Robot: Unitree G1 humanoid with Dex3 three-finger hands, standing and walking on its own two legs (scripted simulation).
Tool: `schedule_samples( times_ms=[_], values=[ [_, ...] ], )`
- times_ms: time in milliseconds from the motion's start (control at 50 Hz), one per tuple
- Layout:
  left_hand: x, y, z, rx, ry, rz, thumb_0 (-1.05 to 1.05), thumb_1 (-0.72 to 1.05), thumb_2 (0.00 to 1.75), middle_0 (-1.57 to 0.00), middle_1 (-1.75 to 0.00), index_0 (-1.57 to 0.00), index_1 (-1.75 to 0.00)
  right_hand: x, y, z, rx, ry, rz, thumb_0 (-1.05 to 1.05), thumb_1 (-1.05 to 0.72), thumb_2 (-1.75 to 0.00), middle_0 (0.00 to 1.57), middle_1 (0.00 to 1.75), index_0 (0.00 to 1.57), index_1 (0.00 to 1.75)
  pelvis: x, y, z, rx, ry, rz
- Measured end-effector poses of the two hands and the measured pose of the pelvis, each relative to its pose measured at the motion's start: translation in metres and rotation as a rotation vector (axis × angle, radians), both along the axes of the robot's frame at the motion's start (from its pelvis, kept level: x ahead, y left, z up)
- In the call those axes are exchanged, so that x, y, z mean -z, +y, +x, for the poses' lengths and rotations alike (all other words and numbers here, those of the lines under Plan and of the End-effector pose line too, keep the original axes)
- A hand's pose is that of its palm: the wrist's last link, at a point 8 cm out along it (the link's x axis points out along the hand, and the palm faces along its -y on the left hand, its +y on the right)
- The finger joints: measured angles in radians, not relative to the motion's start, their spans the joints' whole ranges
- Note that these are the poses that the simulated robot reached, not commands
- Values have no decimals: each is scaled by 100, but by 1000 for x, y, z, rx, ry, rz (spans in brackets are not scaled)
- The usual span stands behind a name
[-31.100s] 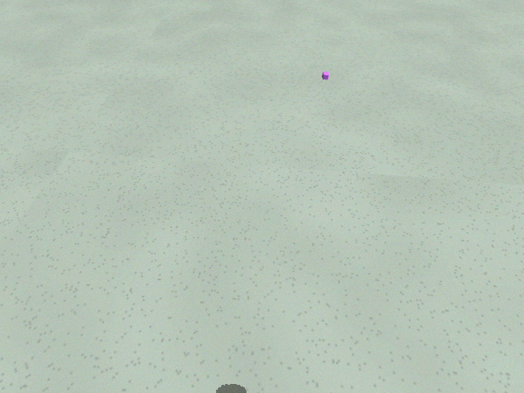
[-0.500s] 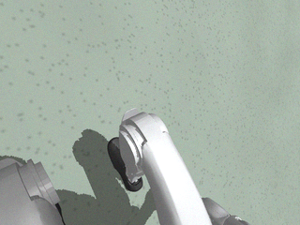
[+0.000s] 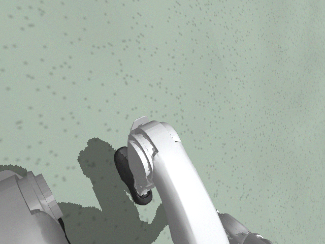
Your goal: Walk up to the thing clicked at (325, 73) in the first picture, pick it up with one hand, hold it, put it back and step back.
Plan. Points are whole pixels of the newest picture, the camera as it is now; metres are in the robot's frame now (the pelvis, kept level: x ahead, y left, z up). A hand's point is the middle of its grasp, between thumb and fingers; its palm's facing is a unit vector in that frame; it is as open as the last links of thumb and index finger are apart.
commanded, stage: close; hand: left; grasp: from above
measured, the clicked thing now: out of the picture +0.48 +0.31 -0.30
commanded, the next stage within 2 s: settle in 1.10 s
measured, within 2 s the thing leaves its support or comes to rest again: leaves its support in 1.52 s
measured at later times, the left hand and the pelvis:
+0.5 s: hand out of the picture +0.47 +0.30 -0.27, palm faces -0.44 -0.14 -0.89, open 7.7 cm; pelvis +0.00 +0.00 +0.00, yaw -1 degrees
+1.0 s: hand out of the picture +0.48 +0.30 -0.27, palm faces -0.45 -0.13 -0.88, open 5.9 cm; pelvis +0.00 +0.00 +0.00, yaw -1 degrees
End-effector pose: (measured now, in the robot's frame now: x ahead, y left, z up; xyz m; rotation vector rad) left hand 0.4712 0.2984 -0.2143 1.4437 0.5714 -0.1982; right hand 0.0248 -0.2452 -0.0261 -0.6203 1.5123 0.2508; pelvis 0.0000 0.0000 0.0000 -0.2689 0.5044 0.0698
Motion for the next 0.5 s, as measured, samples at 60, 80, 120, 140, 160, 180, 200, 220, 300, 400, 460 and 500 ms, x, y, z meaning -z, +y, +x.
schedule_samples(
  times_ms=[60, 80, 120, 140, 160, 180, 200, 220, 300, 400, 460, 500],
  values=[
    [-1, 1, 0, -1, -2, -6, 0, 16, 43, -59, -50, -63, -49, -1, 0, 0, -3, -4, -6, 0, -91, -90, 20, 30, 20, 30, 0, 0, -1, 0, -4, -2],
    [-1, 1, 0, 0, -3, -7, 0, 17, 42, -60, -50, -64, -49, -2, 0, 0, -4, -5, -9, 0, -91, -90, 20, 30, 20, 30, 0, 0, -2, 0, -5, -3],
    [-1, 1, 0, 4, -6, -7, 0, 20, 41, -61, -48, -65, -47, -2, 0, -1, -4, -8, -15, 0, -90, -90, 20, 30, 20, 30, 0, 1, -2, 0, -8, -4],
    [-1, 1, 0, 9, -6, -4, 0, 21, 40, -62, -47, -66, -46, -2, 0, -1, -3, -9, -17, 0, -90, -90, 20, 30, 20, 30, 0, 1, -3, 0, -9, -4],
    [-1, 1, 0, 11, -7, -4, 0, 22, 39, -63, -47, -67, -46, -2, 0, -1, -3, -9, -19, 0, -90, -90, 20, 30, 20, 30, 0, 1, -3, 0, -9, -5],
    [-1, 2, 0, 14, -7, -3, 0, 23, 38, -63, -46, -68, -45, -3, 0, -1, -3, -9, -21, 0, -90, -90, 20, 30, 20, 30, 0, 2, -3, 0, -9, -5],
    [-1, 2, 0, 15, -8, -3, 0, 24, 37, -64, -45, -69, -44, -3, 1, -2, -2, -9, -22, 0, -90, -90, 20, 30, 20, 30, 0, 2, -3, 1, -8, -6],
    [-1, 2, 0, 15, -8, -3, 0, 25, 36, -64, -44, -70, -43, -3, 1, -2, -1, -9, -24, 0, -90, -90, 20, 30, 20, 30, 0, 2, -3, 1, -7, -6],
    [-2, 2, 1, 20, -10, -2, 0, 29, 33, -67, -42, -73, -40, -3, 4, -1, 0, -7, -22, 0, -90, -90, 20, 30, 20, 30, -2, 3, -2, 2, 0, -9],
    [-2, 3, 4, 15, -20, 0, 0, 35, 28, -73, -39, -78, -36, -3, 6, 2, -3, -11, -17, 0, -90, -90, 20, 30, 20, 30, -2, 4, -1, 2, 3, -11],
    [-2, 3, 6, 8, -25, 0, 0, 39, 25, -77, -37, -80, -33, -3, 8, 3, -4, -15, -15, 0, -90, -90, 20, 30, 20, 30, -2, 4, -1, 3, 4, -13],
    [-2, 3, 7, 5, -26, -1, 0, 41, 23, -79, -35, -82, -32, -2, 8, 3, -4, -16, -13, 0, -90, -90, 20, 30, 20, 30, -2, 4, -1, 2, 5, -14]
  ],
)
